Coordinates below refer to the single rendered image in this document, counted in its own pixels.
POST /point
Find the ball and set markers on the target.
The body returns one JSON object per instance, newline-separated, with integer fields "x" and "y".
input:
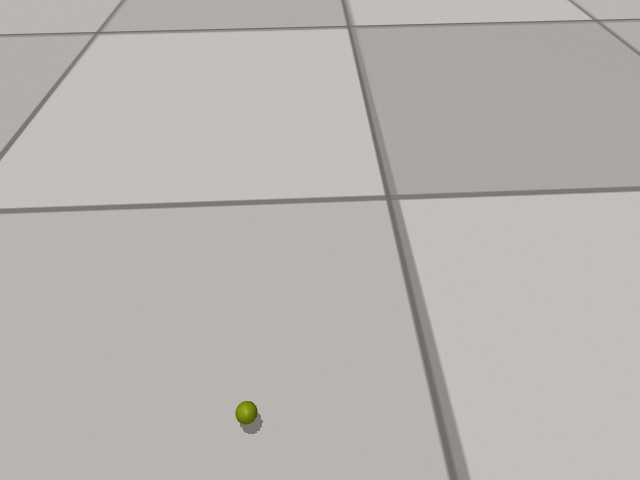
{"x": 246, "y": 412}

